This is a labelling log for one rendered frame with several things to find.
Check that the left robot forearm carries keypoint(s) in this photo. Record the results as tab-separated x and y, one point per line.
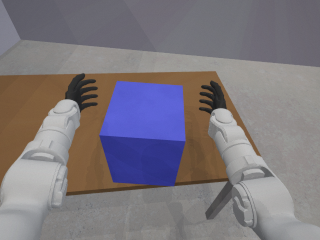
53	139

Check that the robot right hand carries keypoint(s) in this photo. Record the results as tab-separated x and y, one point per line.
218	101

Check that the carton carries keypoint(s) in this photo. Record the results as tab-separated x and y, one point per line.
143	133

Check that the right robot forearm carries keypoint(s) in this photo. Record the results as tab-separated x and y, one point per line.
240	159

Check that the right robot upper arm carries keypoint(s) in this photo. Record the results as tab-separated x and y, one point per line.
264	205

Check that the robot left hand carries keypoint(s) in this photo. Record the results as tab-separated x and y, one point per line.
75	91

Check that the table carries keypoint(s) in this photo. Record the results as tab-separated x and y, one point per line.
25	101

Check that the left robot upper arm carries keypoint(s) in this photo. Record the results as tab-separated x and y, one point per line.
33	188

